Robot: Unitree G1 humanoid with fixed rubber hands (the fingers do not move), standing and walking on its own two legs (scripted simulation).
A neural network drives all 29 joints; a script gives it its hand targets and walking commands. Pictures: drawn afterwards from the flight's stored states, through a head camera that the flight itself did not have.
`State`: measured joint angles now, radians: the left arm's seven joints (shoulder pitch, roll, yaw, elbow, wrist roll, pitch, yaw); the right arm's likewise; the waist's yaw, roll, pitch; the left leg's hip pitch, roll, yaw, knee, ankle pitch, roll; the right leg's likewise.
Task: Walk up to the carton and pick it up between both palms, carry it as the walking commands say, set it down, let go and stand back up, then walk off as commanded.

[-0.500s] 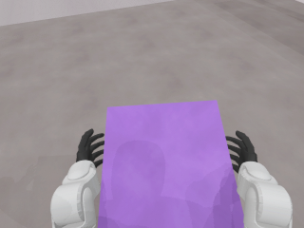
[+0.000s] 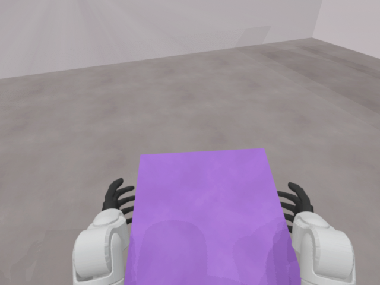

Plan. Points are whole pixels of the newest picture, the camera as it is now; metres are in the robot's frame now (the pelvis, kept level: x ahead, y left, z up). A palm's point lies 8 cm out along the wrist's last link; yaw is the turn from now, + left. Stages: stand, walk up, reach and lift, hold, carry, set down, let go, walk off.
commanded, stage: carry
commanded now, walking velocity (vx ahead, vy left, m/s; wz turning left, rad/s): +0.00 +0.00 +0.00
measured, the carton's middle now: (206, 227) +0.27 +0.00 +0.03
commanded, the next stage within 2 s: none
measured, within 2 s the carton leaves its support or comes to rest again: neither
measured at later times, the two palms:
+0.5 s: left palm (114, 219) +0.26 +0.19 +0.08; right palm (290, 222) +0.26 -0.16 +0.07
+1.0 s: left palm (116, 218) +0.26 +0.18 +0.08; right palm (290, 222) +0.26 -0.17 +0.07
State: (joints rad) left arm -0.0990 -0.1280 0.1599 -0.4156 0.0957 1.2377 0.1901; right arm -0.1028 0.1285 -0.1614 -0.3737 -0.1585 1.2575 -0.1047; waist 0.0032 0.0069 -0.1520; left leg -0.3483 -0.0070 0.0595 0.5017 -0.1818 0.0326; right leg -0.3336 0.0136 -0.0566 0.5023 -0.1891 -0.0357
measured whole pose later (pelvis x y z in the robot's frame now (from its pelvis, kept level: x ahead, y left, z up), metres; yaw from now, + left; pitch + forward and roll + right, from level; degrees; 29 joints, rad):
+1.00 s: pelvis +0.01 +0.01 +0.00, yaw +0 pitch +1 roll +0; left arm -0.10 -0.13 0.16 -0.27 0.12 1.05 0.16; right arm -0.10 0.13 -0.18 -0.23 -0.16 1.07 -0.09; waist 0.00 0.01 -0.08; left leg -0.35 -0.01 0.06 0.50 -0.18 0.05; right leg -0.33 0.01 -0.06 0.49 -0.19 -0.03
